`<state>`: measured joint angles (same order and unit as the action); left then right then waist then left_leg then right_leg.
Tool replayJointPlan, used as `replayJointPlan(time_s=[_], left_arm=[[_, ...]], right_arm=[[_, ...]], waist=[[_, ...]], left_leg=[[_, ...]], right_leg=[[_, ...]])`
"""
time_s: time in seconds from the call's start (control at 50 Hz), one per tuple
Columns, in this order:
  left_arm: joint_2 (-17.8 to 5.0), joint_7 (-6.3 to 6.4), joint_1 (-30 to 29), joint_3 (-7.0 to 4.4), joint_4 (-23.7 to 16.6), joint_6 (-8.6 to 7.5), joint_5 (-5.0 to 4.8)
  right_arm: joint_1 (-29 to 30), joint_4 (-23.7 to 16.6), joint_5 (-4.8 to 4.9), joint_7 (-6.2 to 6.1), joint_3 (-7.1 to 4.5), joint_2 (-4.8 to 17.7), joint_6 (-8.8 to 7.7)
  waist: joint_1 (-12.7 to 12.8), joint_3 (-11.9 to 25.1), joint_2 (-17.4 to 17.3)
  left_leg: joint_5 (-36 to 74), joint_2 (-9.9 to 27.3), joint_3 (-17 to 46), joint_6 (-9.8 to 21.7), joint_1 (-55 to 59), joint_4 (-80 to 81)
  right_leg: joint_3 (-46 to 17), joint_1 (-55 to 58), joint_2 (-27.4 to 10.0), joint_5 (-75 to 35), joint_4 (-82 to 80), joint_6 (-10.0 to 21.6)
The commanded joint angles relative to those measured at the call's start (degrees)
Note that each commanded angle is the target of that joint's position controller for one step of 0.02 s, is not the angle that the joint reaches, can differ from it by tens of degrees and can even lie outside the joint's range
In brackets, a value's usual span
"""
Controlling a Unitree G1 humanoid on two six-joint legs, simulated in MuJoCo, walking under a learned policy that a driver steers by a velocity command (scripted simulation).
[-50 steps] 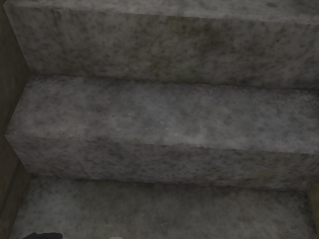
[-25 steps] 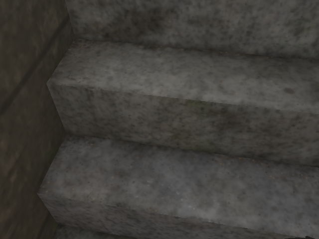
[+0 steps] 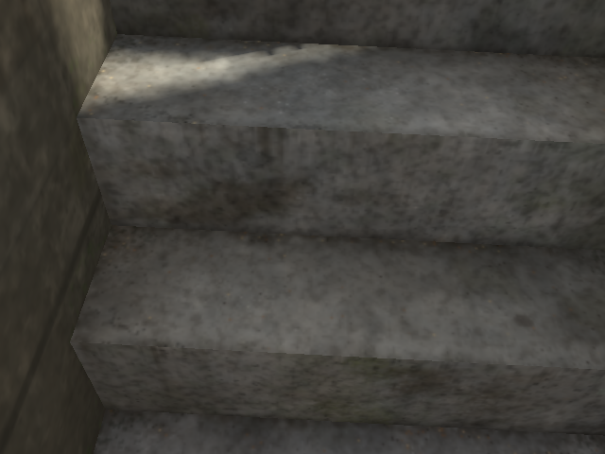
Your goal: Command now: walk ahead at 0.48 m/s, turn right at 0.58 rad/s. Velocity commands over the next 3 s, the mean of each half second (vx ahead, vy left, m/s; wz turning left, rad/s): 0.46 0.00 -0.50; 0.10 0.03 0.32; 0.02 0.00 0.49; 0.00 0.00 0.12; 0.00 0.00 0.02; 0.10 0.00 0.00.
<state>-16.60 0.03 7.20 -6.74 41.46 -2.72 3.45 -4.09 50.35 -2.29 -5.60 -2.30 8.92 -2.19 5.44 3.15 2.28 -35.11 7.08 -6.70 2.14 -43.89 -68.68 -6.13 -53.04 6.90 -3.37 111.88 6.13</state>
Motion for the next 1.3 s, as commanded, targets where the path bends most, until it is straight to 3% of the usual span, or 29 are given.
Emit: replayJointPlan(time_s=[0.02, 0.04, 0.08, 0.1, 0.18, 0.32, 0.38, 0.42, 0.46, 0.48, 0.5, 0.52, 0.54, 0.6, 0.66, 0.7, 0.72, 0.76, 0.86, 0.96, 1.08, 1.1, 1.12, 1.14, 1.16, 1.18, 1.2, 1.26, 1.3], left_arm=[[12.7, 0.16, 5.4, 4.37, -3.6, 3.77, -0.48], [1.5, -3.78, 4.3, 4.54, -0.6, 2.58, -9.01], [-2.6, -6.90, 6.0, 2.03, 1.5, 4.55, -6.57], [-2.0, -8.66, 11.8, 2.23, 6.0, 5.25, -5.48], [8.5, -3.54, -9.7, 8.53, -0.6, 1.86, -4.43], [8.0, -3.95, -18.7, 11.00, -7.0, 5.06, -3.19], [3.3, -5.18, -31.2, 10.83, -10.7, 10.40, -2.75], [7.6, -7.63, -21.3, 11.70, -8.2, 11.41, -2.52], [4.8, -6.26, -11.9, 9.75, -3.9, 10.10, -3.50], [2.3, -4.94, -2.1, 7.97, -1.2, 10.63, -2.48], [3.1, 0.00, 16.5, 6.77, 7.5, 5.91, -0.41], [-2.8, 3.18, 16.9, 4.25, 11.6, 5.35, -1.16], [-5.8, 4.05, 9.8, 2.75, 11.2, 4.31, -2.74], [3.0, 4.30, -2.4, 3.79, 14.7, 0.54, -3.35], [5.0, 3.96, 2.5, 4.67, 17.7, -2.71, -2.82], [6.1, 4.72, 6.9, 5.02, 16.5, -5.00, -2.04], [7.5, -2.63, -1.2, 5.99, 9.8, -3.23, 1.16], [5.1, -5.50, -1.0, 5.81, 10.5, -1.12, 2.57], [2.3, -4.96, 4.6, 6.47, 10.3, -3.26, 2.43], [-3.5, -5.67, 16.2, 4.48, 15.4, -0.12, 3.38], [-13.8, -8.64, 3.5, 0.51, 10.3, -0.84, 2.18], [-10.0, 2.45, 5.2, 0.38, 8.1, -2.98, -4.80], [-6.4, 5.60, 12.5, 2.35, 8.5, -4.37, -7.10], [-7.0, 5.44, 13.5, 2.50, 7.0, -6.54, -7.57], [-7.7, 4.20, 9.3, 2.67, 5.4, -7.61, -6.01], [-2.9, 1.00, 8.1, 4.08, 2.6, -7.62, -3.23], [1.5, 0.47, 3.0, 4.81, 0.8, -6.20, -3.86], [7.0, 2.22, 0.2, 5.32, -6.4, -1.89, -1.20], [5.8, 2.31, 4.5, 5.01, -5.5, -0.15, -1.34]], right_arm=[[-0.6, 1.2, -0.03, 1.53, 0.93, -2.6, -3.26], [8.0, -3.5, -0.18, 8.99, 2.29, -5.0, -4.49], [20.7, -6.9, 1.72, 12.20, -1.88, 9.3, -3.13], [20.8, -8.5, 2.84, 12.98, -1.59, 9.9, -2.72], [-29.2, 12.4, -3.81, 11.37, 3.33, 0.5, -4.08], [-20.8, 16.3, -6.44, 12.54, 5.26, 1.0, -4.60], [-19.2, 15.4, -1.85, 15.23, 3.61, 6.3, -3.89], [-23.2, 17.3, 1.24, 15.90, 1.37, 15.2, -3.35], [-26.0, 16.4, 1.65, 15.81, -0.44, 15.6, -4.07], [-28.3, 20.3, 0.45, 16.39, -1.98, 15.3, -3.55], [-32.4, 12.1, 5.97, 8.80, -3.29, 14.9, -7.81], [-28.2, 11.0, 7.14, 8.10, -2.68, 9.3, -8.42], [-22.5, 5.9, 5.83, 7.84, -3.32, 6.2, -7.17], [-15.6, -2.3, 2.92, 3.21, -1.66, -1.2, -2.31], [-19.6, -3.4, 1.43, 2.13, -0.40, -2.5, -0.32], [-15.7, -6.7, 1.42, 2.25, 0.16, -2.6, 0.17], [-7.7, -7.1, 6.39, 8.31, 0.54, 2.0, 2.53], [-11.7, -5.1, 5.32, 10.70, 1.20, -0.3, 3.58], [-0.4, -9.3, 3.86, 8.50, 2.32, 5.2, 4.19], [12.8, -12.1, 1.53, 8.35, 5.71, 0.3, 6.84], [3.5, -10.9, 1.93, 10.79, 4.84, 4.0, 4.14], [1.1, -13.0, 0.69, 5.33, 4.38, -3.0, 4.78], [2.5, -12.5, 1.92, 3.81, 4.52, -1.1, 4.11], [-2.6, -12.8, 2.08, 3.32, 3.51, 1.5, 5.06], [-4.5, -11.2, 2.02, 3.73, 0.94, 7.3, 6.74], [-3.8, -13.1, 0.37, 3.93, -2.42, 13.2, 8.64], [-2.1, -15.5, -2.69, 3.76, -3.35, 13.7, 9.76], [8.7, -10.8, -1.59, 2.53, -1.51, 6.2, 7.22], [10.3, -10.3, -1.51, 2.12, -0.72, 3.5, 4.95]], waist=[[4.6, -6.8, -7.0], [2.6, -6.1, 1.0], [8.6, 0.3, -5.4], [8.5, 2.2, -4.9], [-12.2, -0.1, -2.2], [-2.3, -1.6, -5.1], [-2.8, 1.7, -9.4], [3.2, 6.2, -19.5], [3.9, 13.5, -19.1], [8.7, 15.6, -17.2], [6.0, 24.8, -7.9], [5.2, 25.2, 7.2], [1.2, 20.9, 4.0], [-8.4, 0.8, 2.0], [-9.6, -4.9, -1.3], [-8.5, -4.4, -1.4], [-4.8, 4.5, 7.8], [-9.6, 1.6, 3.3], [-7.5, 6.6, -2.0], [-2.1, 2.5, 3.5], [-11.7, 7.3, 4.4], [-10.7, 9.0, -3.6], [-6.6, 15.8, -4.5], [-8.3, 23.0, -0.7], [-10.5, 25.6, -7.7], [-10.9, 31.0, -13.8], [-13.5, 31.7, -13.9], [-2.9, 3.1, -7.7], [-0.9, -2.0, -4.5]], left_leg=[[-7.1, 9.0, 16.5, 2.8, 8.9, 34.3], [-1.5, 3.7, 10.4, 3.6, -3.7, 46.6], [2.5, 7.9, 8.3, 5.8, -10.2, 58.2], [6.5, 11.7, 9.4, 7.2, -7.1, 57.6], [11.7, 16.2, 18.2, 12.1, 60.5, 50.1], [15.4, 14.1, -2.6, 8.4, 40.2, 65.1], [34.5, 10.9, -7.9, 12.4, 12.8, 75.7], [98.9, 12.7, -8.8, 16.3, 33.5, 62.6], [124.2, 13.1, -6.8, 16.4, 47.9, 51.5], [116.3, 11.7, -2.9, 13.5, 44.0, 36.5], [84.2, 4.5, 0.4, 3.3, 29.1, 15.1], [34.4, -5.2, 4.8, -0.8, 14.7, -14.3], [29.9, -7.4, 17.3, -1.3, 10.4, -38.6], [39.2, -6.7, 18.1, 1.3, -2.6, -43.6], [31.8, -10.0, 18.9, 3.2, -9.8, -50.0], [25.8, -10.3, 18.9, 3.4, -14.7, -50.3], [20.2, -10.8, 23.5, 5.3, -29.2, -59.3], [18.4, -10.2, 21.8, 7.8, -36.7, -69.5], [27.0, -1.5, 10.8, 1.1, -40.6, -51.9], [5.1, 2.1, 10.1, 4.0, -50.7, -41.3], [8.1, -4.3, 3.4, 5.7, -23.0, -28.7], [-8.3, -10.2, -8.1, 6.1, -2.5, -19.7], [-1.1, -14.4, -6.6, 7.4, 12.5, -9.1], [2.9, -13.3, 1.7, 8.4, 26.3, 0.6], [6.9, -10.8, 15.5, 11.3, 40.1, 11.1], [-0.4, -3.7, 34.7, 13.3, 40.6, 22.1], [-6.9, 2.3, 47.7, 14.9, 30.9, 32.0], [-13.8, -2.9, 33.6, 7.0, 4.6, 26.8], [-8.7, -3.5, 28.0, 7.3, -1.5, 27.7]], right_leg=[[-5.0, -18.2, -1.5, 3.5, 13.0, -1.3], [-5.2, -11.7, -5.7, 2.8, -7.8, 4.9], [3.5, 5.4, -7.3, 0.0, -5.6, 4.9], [2.7, 6.8, -7.2, 1.3, 3.8, 5.3], [-9.1, -58.7, -6.3, 11.3, 17.0, 11.7], [5.0, -49.1, -16.8, 12.8, 12.2, 15.7], [14.2, -7.1, -14.3, 18.2, -10.0, 12.5], [19.7, -6.2, -7.2, 25.3, -18.4, 9.7], [23.4, 9.8, -0.4, 23.5, -45.4, 6.8], [13.4, 21.7, -1.4, 14.8, -59.2, 9.4], [-12.6, 48.3, -14.4, 20.9, -63.0, 6.9], [-40.0, 48.2, -25.6, 21.7, -88.7, 5.5], [-37.9, 39.8, -26.9, 27.6, -90.7, 4.6], [-14.3, 25.3, -20.2, 28.9, -77.8, 0.1], [-5.9, 27.5, -20.9, 13.7, -82.8, 0.5], [-0.6, 33.3, -23.3, 3.2, -87.0, 1.4], [-4.5, 34.9, -24.5, -1.6, -85.5, 10.1], [0.9, 31.7, -23.0, 21.1, -92.8, 6.4], [10.4, 32.5, -21.4, 24.9, -98.9, 3.5], [7.3, 49.8, -30.3, 18.6, -106.1, 7.4], [17.9, 50.8, -30.8, -49.9, -98.6, 11.1], [25.6, 50.4, -27.1, -83.1, -89.1, 5.8], [19.0, 44.7, -23.2, -96.3, -78.5, 5.2], [16.2, 38.1, -22.1, -80.2, -69.8, 4.0], [12.7, 20.2, -15.7, -26.1, -54.2, 1.4], [3.6, 15.7, -9.9, 4.3, -25.6, -3.1], [-6.8, 10.9, -3.2, 8.7, 1.0, -4.7], [-3.9, 0.7, -3.4, 2.5, 6.6, -3.7], [-1.0, 1.3, -3.0, 2.5, 6.1, -4.8]])
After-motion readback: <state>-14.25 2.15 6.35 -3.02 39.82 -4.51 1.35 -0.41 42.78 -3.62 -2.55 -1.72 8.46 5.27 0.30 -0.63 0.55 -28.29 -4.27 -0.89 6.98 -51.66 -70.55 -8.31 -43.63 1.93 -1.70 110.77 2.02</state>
